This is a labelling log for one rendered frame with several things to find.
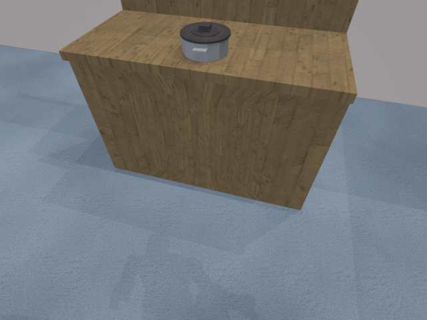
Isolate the lid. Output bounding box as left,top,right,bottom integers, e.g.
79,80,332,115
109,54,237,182
180,22,231,44

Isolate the table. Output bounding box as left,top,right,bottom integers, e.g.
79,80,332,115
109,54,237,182
59,0,359,210

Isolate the pot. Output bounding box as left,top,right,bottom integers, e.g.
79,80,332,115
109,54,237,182
181,38,229,62

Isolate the knob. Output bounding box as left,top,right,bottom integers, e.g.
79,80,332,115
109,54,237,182
199,22,211,31

